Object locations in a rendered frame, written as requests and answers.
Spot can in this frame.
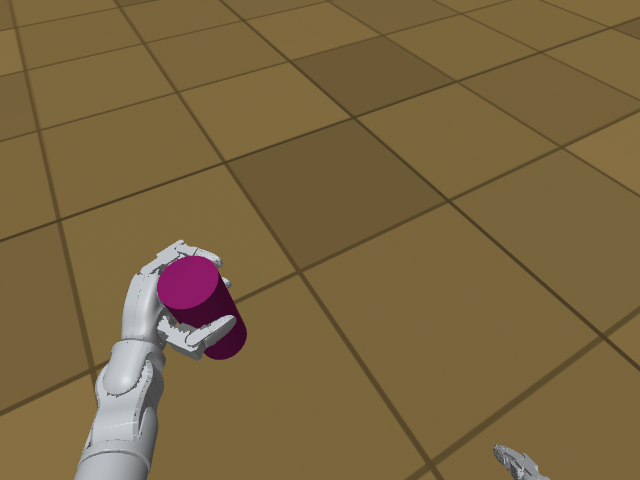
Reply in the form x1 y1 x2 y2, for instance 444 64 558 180
157 256 247 360

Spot right robot hand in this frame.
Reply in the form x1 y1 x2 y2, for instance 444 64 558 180
494 444 550 480

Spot left robot hand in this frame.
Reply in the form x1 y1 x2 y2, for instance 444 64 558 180
121 240 237 361

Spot left robot arm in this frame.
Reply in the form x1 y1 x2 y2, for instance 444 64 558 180
74 339 166 480

